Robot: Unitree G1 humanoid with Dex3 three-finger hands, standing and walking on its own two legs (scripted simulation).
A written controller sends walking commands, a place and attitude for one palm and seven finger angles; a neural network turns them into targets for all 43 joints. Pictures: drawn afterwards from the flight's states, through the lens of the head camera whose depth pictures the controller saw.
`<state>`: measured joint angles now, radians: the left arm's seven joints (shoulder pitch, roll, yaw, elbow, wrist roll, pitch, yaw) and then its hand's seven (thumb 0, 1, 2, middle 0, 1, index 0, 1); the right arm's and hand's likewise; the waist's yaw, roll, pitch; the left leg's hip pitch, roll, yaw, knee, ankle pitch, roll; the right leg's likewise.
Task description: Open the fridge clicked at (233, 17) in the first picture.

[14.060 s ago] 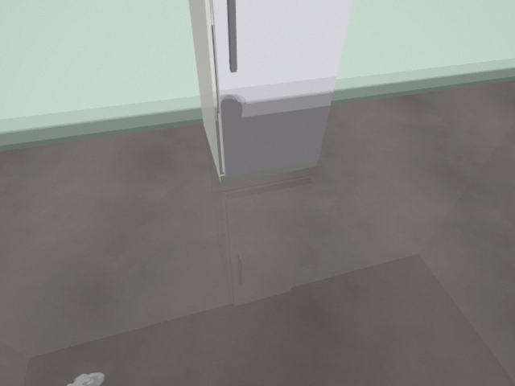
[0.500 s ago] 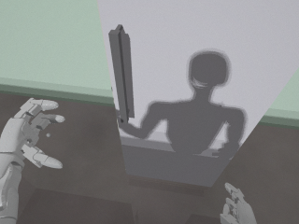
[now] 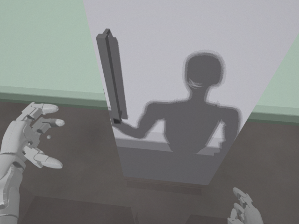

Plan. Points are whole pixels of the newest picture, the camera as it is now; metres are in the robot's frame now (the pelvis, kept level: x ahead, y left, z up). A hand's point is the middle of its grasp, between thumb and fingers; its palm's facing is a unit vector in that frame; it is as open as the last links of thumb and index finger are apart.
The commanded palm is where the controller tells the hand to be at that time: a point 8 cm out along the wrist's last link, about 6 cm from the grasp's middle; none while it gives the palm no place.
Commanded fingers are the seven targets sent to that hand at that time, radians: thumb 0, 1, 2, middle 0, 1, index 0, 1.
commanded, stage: raise the hand to about handle height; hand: left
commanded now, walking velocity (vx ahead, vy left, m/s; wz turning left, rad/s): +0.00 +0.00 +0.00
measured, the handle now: (113, 84) +0.50 +0.17 +0.11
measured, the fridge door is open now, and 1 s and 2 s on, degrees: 0 0 0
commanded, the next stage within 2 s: move the hooked fingers beside the handle in 0.04 s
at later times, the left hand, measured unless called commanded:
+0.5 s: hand (60, 122) +0.32 +0.27 +0.12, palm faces +0.05 -1.00 -0.03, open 14.0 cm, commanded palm +0.29 +0.32 +0.12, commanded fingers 0.00 -0.50 0.30 -0.30 -1.20 -0.30 -1.20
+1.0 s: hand (71, 111) +0.36 +0.26 +0.12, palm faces +0.05 -1.00 -0.02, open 14.0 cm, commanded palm +0.34 +0.30 +0.12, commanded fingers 0.00 -0.50 0.30 -0.30 -1.20 -0.30 -1.20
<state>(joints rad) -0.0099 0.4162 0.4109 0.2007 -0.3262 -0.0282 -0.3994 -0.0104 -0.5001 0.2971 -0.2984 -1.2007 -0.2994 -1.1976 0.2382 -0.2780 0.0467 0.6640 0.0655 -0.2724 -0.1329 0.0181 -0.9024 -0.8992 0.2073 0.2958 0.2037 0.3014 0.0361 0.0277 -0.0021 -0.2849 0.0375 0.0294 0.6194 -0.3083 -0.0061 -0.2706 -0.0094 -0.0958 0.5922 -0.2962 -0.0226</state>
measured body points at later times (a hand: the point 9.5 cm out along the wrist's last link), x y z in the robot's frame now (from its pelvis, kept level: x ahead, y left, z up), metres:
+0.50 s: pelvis +0.00 +0.00 +0.00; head +0.00 +0.01 +0.45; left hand +0.31 +0.32 +0.13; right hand +0.16 -0.25 -0.08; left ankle +0.01 +0.12 -0.73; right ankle +0.02 -0.10 -0.73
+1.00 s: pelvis +0.01 +0.02 +0.00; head +0.03 +0.02 +0.45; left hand +0.36 +0.31 +0.12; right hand +0.16 -0.24 -0.09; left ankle +0.02 +0.12 -0.73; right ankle +0.02 -0.10 -0.73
